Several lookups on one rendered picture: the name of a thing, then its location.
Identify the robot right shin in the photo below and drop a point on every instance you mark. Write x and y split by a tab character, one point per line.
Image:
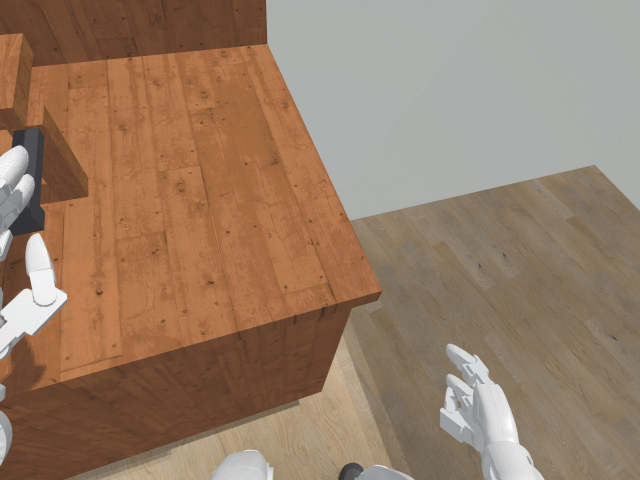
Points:
370	468

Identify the left robot hand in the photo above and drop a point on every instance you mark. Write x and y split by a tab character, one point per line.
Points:
30	310

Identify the right robot forearm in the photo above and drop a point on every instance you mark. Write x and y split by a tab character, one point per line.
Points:
505	460

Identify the tap lever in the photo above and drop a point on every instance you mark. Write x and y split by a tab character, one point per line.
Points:
32	218

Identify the robot left thigh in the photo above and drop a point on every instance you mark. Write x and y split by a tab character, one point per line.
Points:
243	466

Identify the counter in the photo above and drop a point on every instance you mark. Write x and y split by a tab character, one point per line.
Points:
209	265

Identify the right robot hand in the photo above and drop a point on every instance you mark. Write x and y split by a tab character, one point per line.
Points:
485	416

